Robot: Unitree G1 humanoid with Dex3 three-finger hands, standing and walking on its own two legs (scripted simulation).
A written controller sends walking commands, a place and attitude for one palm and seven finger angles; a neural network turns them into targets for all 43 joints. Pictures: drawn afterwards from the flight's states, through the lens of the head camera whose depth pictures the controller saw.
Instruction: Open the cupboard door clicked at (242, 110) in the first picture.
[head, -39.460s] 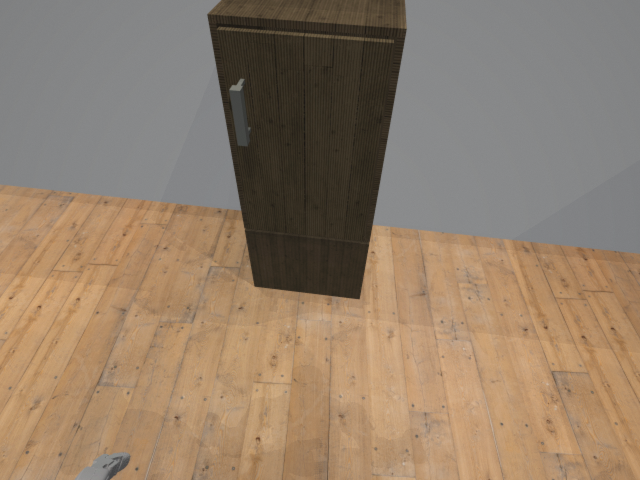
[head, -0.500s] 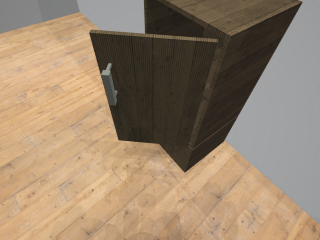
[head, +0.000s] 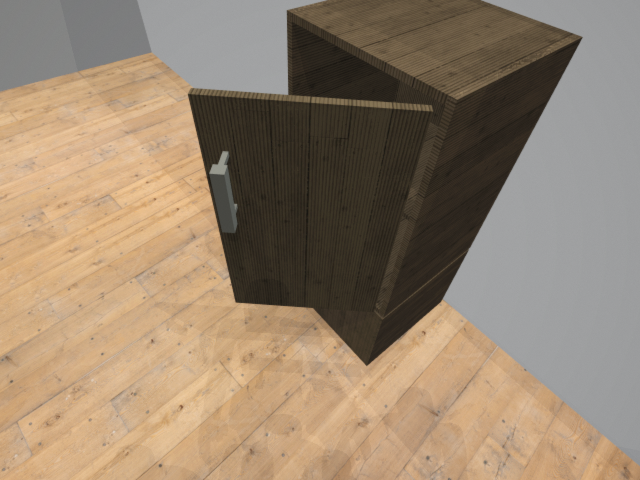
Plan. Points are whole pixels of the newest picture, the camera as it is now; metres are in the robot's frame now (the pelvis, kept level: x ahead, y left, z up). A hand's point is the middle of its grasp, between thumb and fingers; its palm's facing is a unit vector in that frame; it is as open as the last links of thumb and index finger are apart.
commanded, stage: come to a stop and stand still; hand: left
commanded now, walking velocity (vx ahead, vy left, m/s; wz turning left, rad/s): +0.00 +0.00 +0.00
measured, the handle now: (227, 192) +0.56 +0.21 +0.00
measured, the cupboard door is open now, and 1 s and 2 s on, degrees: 47 47 47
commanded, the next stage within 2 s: look again from close up in 0.32 s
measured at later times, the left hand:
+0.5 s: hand out of the picture +0.01 +0.16 -0.18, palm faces +0.02 -0.98 -0.20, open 7.3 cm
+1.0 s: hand out of the picture -0.06 +0.16 -0.18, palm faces +0.04 -0.98 -0.18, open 7.4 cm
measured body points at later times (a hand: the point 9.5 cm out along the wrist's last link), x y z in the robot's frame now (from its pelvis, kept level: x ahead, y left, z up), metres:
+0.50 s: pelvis +0.01 -0.01 +0.00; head +0.04 +0.00 +0.44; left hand +0.01 +0.21 -0.17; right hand +0.00 -0.22 -0.16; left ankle -0.03 +0.10 -0.74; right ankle +0.01 -0.14 -0.74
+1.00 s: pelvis -0.04 -0.01 +0.00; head -0.05 -0.01 +0.44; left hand -0.06 +0.21 -0.17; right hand -0.04 -0.23 -0.16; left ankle -0.03 +0.10 -0.74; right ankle +0.00 -0.14 -0.74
